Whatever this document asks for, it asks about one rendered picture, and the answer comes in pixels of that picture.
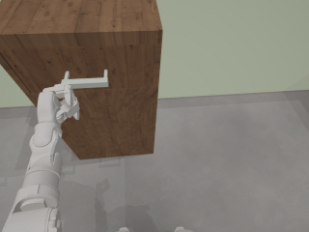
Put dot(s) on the cabinet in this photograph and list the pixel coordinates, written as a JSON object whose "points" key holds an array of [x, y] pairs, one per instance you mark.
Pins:
{"points": [[114, 122]]}

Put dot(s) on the handle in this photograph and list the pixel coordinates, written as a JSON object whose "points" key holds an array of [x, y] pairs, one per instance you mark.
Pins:
{"points": [[80, 83]]}

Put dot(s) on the drawer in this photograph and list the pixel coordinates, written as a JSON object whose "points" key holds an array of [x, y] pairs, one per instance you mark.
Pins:
{"points": [[128, 65]]}

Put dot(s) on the left robot upper arm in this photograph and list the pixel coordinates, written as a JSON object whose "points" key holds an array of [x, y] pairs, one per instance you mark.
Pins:
{"points": [[46, 219]]}

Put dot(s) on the left robot hand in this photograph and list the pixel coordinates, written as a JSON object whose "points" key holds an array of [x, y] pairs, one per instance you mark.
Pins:
{"points": [[50, 109]]}

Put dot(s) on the robot left forearm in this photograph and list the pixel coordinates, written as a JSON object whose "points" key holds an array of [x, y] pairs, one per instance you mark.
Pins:
{"points": [[41, 180]]}

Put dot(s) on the robot left shin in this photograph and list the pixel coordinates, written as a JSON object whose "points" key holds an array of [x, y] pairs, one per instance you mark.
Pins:
{"points": [[123, 229]]}

